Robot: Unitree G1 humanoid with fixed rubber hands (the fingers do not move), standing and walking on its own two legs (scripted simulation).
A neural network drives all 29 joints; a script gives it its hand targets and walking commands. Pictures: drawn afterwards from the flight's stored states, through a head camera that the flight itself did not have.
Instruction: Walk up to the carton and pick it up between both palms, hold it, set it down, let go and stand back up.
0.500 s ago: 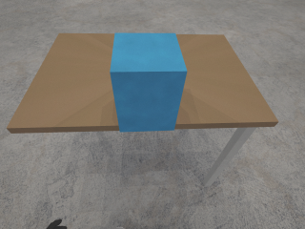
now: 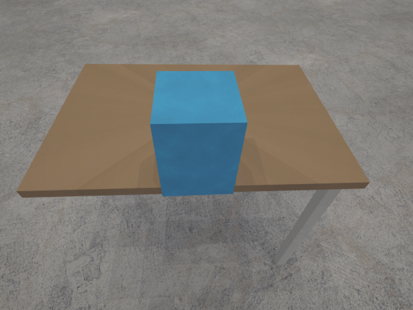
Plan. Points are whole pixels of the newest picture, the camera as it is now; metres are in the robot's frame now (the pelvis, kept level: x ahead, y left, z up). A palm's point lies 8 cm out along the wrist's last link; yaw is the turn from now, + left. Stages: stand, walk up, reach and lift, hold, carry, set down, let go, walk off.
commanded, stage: walk up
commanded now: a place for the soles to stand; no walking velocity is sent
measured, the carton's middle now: (196, 135) +0.49 +0.04 +0.06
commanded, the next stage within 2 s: reach and lift in 1.94 s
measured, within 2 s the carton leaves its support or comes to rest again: neither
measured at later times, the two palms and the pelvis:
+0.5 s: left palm out of the picture +0.15 +0.35 -0.15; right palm out of the picture +0.10 -0.28 -0.13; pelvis +0.10 +0.03 -0.03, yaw -1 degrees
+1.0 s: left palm (71, 257) +0.28 +0.33 -0.15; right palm (317, 278) +0.24 -0.25 -0.13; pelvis +0.15 +0.04 -0.02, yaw +2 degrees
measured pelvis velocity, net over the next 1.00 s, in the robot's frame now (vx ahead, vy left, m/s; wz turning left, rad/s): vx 0.15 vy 0.04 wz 0.03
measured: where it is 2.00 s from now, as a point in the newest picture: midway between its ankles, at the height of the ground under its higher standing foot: outside the picture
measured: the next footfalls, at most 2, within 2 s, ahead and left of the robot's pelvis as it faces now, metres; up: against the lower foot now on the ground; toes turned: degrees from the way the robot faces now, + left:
right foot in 0.52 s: +0.25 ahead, -0.10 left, +0.00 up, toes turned +13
left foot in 0.66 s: +0.15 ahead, +0.15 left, +0.00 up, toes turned +2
